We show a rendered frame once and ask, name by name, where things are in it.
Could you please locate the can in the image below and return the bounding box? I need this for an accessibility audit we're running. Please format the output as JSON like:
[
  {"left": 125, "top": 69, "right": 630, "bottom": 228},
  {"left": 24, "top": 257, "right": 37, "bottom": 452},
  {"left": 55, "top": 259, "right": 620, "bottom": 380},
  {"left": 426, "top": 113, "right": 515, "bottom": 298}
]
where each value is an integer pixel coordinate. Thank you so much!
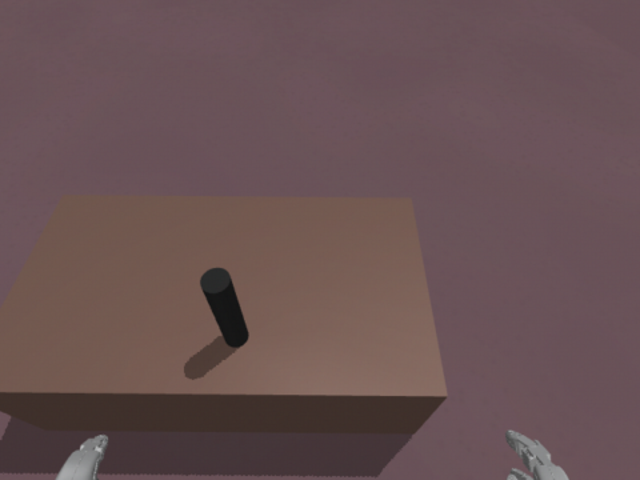
[{"left": 200, "top": 268, "right": 249, "bottom": 348}]

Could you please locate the left robot hand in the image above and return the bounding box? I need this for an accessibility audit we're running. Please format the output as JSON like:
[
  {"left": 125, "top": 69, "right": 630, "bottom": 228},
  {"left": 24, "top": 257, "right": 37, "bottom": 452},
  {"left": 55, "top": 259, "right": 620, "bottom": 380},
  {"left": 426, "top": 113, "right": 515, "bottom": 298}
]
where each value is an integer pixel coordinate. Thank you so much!
[{"left": 55, "top": 435, "right": 108, "bottom": 480}]

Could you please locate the right robot hand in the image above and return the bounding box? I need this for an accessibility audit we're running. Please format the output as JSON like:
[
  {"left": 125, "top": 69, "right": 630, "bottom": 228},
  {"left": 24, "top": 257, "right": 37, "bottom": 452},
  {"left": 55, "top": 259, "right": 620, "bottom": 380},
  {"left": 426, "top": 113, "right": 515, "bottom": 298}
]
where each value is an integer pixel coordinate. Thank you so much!
[{"left": 505, "top": 430, "right": 569, "bottom": 480}]

